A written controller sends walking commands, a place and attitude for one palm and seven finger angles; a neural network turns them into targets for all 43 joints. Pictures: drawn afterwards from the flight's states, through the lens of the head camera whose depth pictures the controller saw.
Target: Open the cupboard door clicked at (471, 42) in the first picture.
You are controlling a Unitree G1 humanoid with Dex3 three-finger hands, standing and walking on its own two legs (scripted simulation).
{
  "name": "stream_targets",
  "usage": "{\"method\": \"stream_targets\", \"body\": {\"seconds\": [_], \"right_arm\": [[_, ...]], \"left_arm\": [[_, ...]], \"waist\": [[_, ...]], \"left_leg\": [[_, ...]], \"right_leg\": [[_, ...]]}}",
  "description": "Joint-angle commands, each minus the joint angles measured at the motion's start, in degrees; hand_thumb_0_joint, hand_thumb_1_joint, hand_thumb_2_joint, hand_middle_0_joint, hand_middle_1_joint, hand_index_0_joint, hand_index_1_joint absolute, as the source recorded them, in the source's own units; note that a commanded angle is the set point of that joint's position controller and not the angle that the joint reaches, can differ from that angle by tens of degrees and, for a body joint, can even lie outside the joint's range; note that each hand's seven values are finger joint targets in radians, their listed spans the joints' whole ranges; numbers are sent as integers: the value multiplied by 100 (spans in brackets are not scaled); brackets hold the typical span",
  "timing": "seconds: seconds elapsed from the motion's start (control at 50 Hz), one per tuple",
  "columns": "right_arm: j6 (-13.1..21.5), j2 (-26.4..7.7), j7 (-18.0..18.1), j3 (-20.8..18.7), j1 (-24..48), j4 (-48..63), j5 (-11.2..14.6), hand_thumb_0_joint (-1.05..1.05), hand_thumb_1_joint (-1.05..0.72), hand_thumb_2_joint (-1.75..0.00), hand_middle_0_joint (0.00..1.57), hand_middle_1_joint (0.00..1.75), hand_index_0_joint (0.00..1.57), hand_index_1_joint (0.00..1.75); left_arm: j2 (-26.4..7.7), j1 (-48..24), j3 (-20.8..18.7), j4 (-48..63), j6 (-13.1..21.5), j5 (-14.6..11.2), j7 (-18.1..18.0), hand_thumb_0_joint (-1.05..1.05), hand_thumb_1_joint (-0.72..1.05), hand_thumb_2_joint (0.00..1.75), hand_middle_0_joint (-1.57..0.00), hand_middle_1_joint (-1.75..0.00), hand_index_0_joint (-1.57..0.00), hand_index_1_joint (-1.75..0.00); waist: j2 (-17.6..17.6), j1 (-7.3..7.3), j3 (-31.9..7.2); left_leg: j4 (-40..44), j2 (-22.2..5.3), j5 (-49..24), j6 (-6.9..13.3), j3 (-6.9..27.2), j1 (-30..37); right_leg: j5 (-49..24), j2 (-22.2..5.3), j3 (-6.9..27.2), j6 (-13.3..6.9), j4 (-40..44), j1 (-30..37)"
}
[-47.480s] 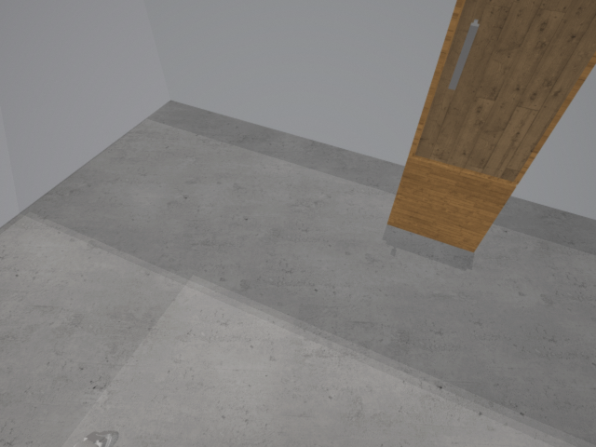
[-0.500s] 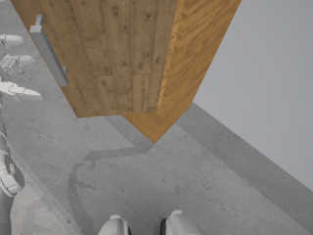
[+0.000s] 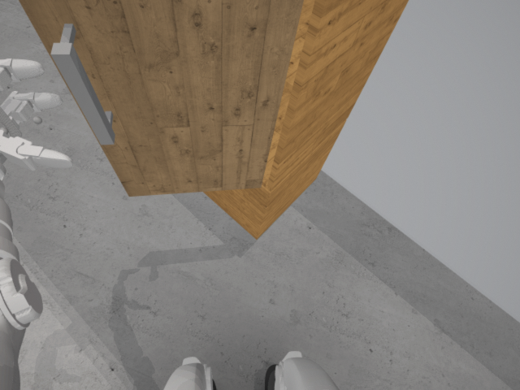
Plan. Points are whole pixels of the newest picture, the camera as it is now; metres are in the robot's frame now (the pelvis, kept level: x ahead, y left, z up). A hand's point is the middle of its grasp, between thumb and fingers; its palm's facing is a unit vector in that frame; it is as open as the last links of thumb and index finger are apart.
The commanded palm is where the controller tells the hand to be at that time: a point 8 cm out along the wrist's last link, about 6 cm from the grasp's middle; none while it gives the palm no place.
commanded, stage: move the hooked fingers beside the handle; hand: left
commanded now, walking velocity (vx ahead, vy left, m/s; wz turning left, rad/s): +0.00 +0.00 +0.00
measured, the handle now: (90, 91) +0.54 +0.23 +0.09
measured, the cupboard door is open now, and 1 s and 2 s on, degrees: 50 50 50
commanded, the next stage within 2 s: slide the fingers in behind the handle in 0.36 s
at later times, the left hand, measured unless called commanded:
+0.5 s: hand (39, 122) +0.47 +0.28 +0.09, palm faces +0.06 -1.00 -0.01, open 14.0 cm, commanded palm +0.45 +0.32 +0.09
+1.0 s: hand (74, 117) +0.49 +0.24 +0.09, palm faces +0.05 -1.00 +0.00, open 14.0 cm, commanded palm +0.46 +0.29 +0.09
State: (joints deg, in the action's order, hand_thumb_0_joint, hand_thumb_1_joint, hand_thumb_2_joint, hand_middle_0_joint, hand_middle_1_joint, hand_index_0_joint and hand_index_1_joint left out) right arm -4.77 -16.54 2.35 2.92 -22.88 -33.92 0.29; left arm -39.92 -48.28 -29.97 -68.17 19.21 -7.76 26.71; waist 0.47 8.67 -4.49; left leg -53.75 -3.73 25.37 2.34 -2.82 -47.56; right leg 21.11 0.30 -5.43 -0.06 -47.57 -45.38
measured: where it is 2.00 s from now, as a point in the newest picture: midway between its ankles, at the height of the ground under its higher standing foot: outside the picture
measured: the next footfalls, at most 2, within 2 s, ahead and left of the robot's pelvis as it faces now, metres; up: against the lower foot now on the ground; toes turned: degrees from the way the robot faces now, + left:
none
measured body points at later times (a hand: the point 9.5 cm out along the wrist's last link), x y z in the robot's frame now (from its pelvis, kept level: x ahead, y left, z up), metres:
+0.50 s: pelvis +0.00 +0.00 +0.00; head +0.12 +0.02 +0.43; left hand +0.46 +0.33 +0.10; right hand +0.01 -0.28 -0.10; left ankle +0.00 +0.09 -0.69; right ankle +0.01 -0.13 -0.69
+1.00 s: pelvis +0.00 +0.00 +0.00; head +0.12 +0.02 +0.43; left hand +0.48 +0.29 +0.09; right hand +0.01 -0.27 -0.11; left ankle +0.00 +0.09 -0.69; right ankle +0.01 -0.13 -0.69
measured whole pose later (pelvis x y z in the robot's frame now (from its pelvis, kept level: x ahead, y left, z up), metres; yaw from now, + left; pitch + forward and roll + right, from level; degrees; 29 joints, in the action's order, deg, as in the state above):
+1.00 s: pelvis +0.00 +0.00 +0.00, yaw +0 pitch +19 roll -3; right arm -4.2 -15.9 1.6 2.8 -23.2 -34.1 0.1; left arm -34.6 -48.7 -26.8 -66.3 19.9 -7.1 20.6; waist 1.0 9.0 -4.6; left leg -54.0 -3.6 25.3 2.2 -3.1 -47.7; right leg 21.4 0.2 -4.9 -0.2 -48.6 -46.0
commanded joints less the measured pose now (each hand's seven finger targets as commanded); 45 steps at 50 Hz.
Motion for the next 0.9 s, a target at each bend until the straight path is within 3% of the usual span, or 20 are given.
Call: {"method": "stream_targets", "body": {"seconds": [0.0, 0.04, 0.12, 0.16, 0.18, 0.22, 0.24, 0.26, 0.3, 0.36, 0.42, 0.46, 0.48, 0.54, 0.62, 0.66, 0.7, 0.74, 0.78, 0.88], "right_arm": [[77, -1113, 97, -407, -939, 251, -23, 0, -90, -90, 20, 30, 20, 30], [80, -1106, 91, -423, -916, 227, -24, 0, -90, -90, 20, 30, 20, 30], [73, -1096, 72, -393, -874, 258, -11, 0, -90, -90, 20, 30, 20, 30], [70, -1110, 87, -379, -861, 266, -7, 0, -90, -90, 20, 30, 20, 30], [72, -1112, 84, -388, -874, 302, -9, 0, -90, -90, 20, 30, 20, 30], [79, -1103, 89, -404, -869, 333, -25, 0, -90, -90, 20, 30, 20, 30], [82, -1083, 75, -399, -862, 327, -28, 0, -90, -90, 20, 30, 20, 30], [82, -1082, 68, -413, -870, 313, -21, 0, -90, -90, 20, 30, 20, 30], [69, -1082, 71, -405, -859, 310, -9, 0, -90, -90, 20, 30, 20, 30], [60, -1111, 87, -391, -835, 302, 21, 0, -90, -90, 20, 30, 20, 30], [74, -1125, 120, -392, -849, 298, 8, 0, -90, -90, 20, 30, 20, 30], [88, -1096, 102, -398, -861, 295, 4, 0, -90, -90, 20, 30, 20, 30], [92, -1099, 101, -400, -864, 275, -5, 0, -90, -90, 20, 30, 20, 30], [96, -1104, 104, -394, -856, 211, 7, 0, -90, -90, 20, 30, 20, 30], [119, -1109, 100, -409, -902, 208, -10, 0, -90, -90, 20, 30, 20, 30], [123, -1089, 86, -391, -890, 191, -8, 0, -90, -90, 20, 30, 20, 30], [129, -1091, 77, -402, -910, 228, -28, 0, -90, -90, 20, 30, 20, 30], [134, -1058, 56, -405, -887, 204, -34, 0, -90, -90, 20, 30, 20, 30], [136, -1059, 44, -404, -876, 238, -23, 0, -90, -90, 20, 30, 20, 30], [147, -1042, 17, -413, -894, 250, -32, 0, -90, -90, 20, 30, 20, 30]], "left_arm": [[-1614, -2352, -34, 1334, 369, -158, -54, 0, -50, 30, -30, -120, -30, -120], [-1673, -2405, -105, 1396, 411, -170, -84, 0, -50, 30, -30, -120, -30, -120], [-1556, -2221, -15, 1071, 365, -138, -107, 0, -50, 30, -30, -120, -30, -120], [-1754, -2339, -76, 1029, 328, -57, -140, 0, -50, 30, -30, -120, -30, -120], [-1795, -2302, -123, 1114, 342, -42, -157, 0, -50, 30, -30, -120, -30, -120], [-1998, -2350, -296, 1423, 465, -60, -161, 0, -50, 30, -30, -120, -30, -120], [-1914, -2374, -251, 1500, 500, -77, -145, 0, -50, 30, -30, -120, -30, -120], [-1846, -2243, -251, 1422, 502, -113, -131, 0, -50, 30, -30, -120, -30, -120], [-1697, -2169, -164, 1370, 485, -198, -77, 0, -50, 30, -30, -120, -30, -120], [-1785, -2061, -169, 949, 318, -148, -40, 0, -50, 30, -30, -120, -30, -120], [-2002, -2340, -249, 1249, 390, -120, -26, 0, -50, 30, -30, -120, -30, -120], [-1745, -2297, -98, 1348, 458, -160, -10, 0, -50, 30, -30, -120, -30, -120], [-1711, -2177, -120, 1211, 450, -179, -11, 0, -50, 30, -30, -120, -30, -120], [-1443, -2373, 112, 1104, 423, -223, 7, 0, -50, 30, -30, -120, -30, -120], [-1537, -2425, 20, 1284, 417, -184, -133, 0, -50, 30, -30, -120, -30, -120], [-1463, -2483, 89, 1185, 387, -120, -225, 0, -50, 30, -30, -120, -30, -120], [-1515, -2478, 5, 1376, 439, -108, -331, 0, -50, 30, -30, -120, -30, -120], [-1368, -2571, 117, 1434, 450, -60, -417, 0, -50, 30, -30, -120, -30, -120], [-1289, -2409, 126, 1323, 430, -70, -497, 0, -50, 30, -30, -120, -30, -120], [-1295, -2362, 54, 1406, 450, -30, -628, 0, -50, 30, -30, -120, -30, -120]], "waist": [[1017, -3, -2499], [1094, -10, -2696], [809, -8, -2415], [895, 6, -2278], [842, -29, -2418], [1127, -127, -2858], [1220, -114, -2919], [1004, -97, -2834], [965, -70, -2700], [654, -27, -2255], [969, -46, -2525], [991, -30, -2601], [869, -29, -2527], [976, 54, -2311], [915, -4, -2653], [961, 17, -2412], [950, -17, -2596], [1161, 4, -2593], [904, 0, -2495], [891, -59, -2629]], "left_leg": [[577, 98, -2908, -133, 642, 2339], [515, 90, -3030, -151, 616, 2427], [546, 122, -2696, -105, 579, 2080], [566, 144, -2452, -91, 553, 1871], [562, 150, -2408, -79, 538, 1870], [504, 143, -2830, -121, 554, 2154], [484, 139, -2941, -138, 553, 2253], [484, 117, -2979, -131, 571, 2264], [492, 123, -2946, -108, 545, 2185], [574, 154, -2287, -50, 493, 1668], [553, 165, -2364, -59, 505, 1802], [533, 158, -2439, -70, 512, 1978], [539, 150, -2387, -67, 517, 1923], [561, 145, -2183, -82, 556, 1940], [555, 149, -2319, -84, 597, 2064], [569, 153, -2199, -94, 601, 1959], [549, 145, -2380, -90, 614, 2068], [548, 129, -2437, -129, 619, 2201], [582, 138, -2302, -114, 602, 2054], [576, 141, -2460, -118, 580, 2083]], "right_leg": [[-1665, 308, 201, -129, 287, 629], [-1764, 296, 240, -100, 276, 644], [-1687, 298, 243, -97, 283, 713], [-1622, 272, 272, -95, 288, 750], [-1619, 273, 283, -95, 276, 829], [-1861, 282, 298, -112, 194, 958], [-1900, 285, 289, -114, 191, 937], [-1905, 306, 265, -108, 217, 915], [-1931, 314, 273, -114, 228, 923], [-1670, 297, 297, -82, 315, 959], [-1727, 276, 336, -103, 278, 993], [-1700, 291, 315, -104, 286, 902], [-1655, 297, 306, -103, 303, 890], [-1403, 289, 278, -109, 328, 615], [-1468, 281, 271, -114, 287, 727], [-1358, 271, 254, -114, 294, 612], [-1468, 284, 250, -131, 244, 688], [-1439, 271, 242, -116, 259, 543], [-1404, 280, 242, -105, 285, 641], [-1581, 279, 248, -105, 260, 795]]}}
